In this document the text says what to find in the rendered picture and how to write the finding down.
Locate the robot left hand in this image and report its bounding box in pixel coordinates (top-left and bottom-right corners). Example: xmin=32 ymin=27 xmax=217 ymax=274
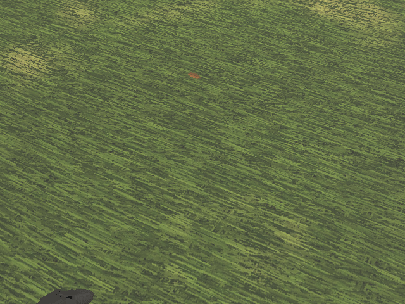
xmin=36 ymin=289 xmax=94 ymax=304

